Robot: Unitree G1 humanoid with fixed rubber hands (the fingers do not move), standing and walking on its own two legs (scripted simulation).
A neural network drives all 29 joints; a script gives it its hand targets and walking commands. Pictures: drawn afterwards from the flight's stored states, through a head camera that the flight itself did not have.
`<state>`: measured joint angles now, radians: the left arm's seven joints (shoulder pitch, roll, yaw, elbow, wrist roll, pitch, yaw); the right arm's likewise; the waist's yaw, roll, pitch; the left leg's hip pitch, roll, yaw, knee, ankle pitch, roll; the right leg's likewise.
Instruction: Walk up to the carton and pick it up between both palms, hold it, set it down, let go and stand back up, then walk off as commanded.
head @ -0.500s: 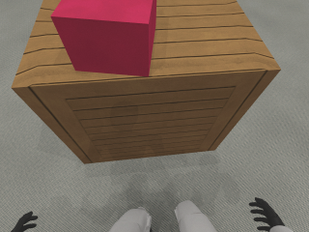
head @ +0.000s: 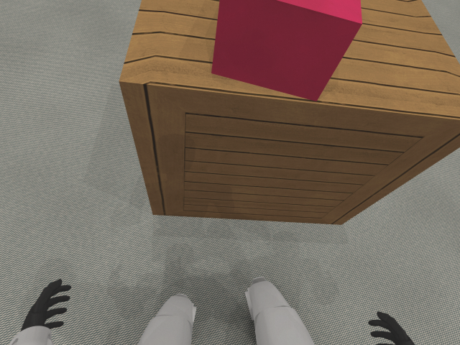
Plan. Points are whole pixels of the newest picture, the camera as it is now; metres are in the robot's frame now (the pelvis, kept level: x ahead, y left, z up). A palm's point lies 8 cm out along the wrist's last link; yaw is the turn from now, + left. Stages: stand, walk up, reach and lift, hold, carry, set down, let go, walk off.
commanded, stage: walk off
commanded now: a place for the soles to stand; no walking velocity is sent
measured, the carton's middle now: (283, 12) +0.72 -0.13 +0.12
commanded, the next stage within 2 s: none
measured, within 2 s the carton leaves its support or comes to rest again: neither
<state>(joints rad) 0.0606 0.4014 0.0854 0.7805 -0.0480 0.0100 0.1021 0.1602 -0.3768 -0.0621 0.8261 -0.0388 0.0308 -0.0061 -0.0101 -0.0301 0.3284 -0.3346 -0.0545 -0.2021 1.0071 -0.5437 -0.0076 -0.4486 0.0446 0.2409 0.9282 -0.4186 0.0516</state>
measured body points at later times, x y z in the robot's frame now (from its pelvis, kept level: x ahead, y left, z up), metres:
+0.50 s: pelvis -0.09 +0.01 +0.02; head -0.06 +0.04 +0.47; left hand +0.07 +0.35 -0.08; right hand -0.01 -0.32 -0.06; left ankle +0.01 +0.11 -0.69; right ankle -0.06 -0.16 -0.62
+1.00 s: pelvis -0.23 -0.16 +0.02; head -0.21 -0.20 +0.47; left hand -0.11 +0.12 -0.07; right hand -0.19 -0.50 -0.11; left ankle -0.21 +0.04 -0.59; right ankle -0.17 -0.24 -0.68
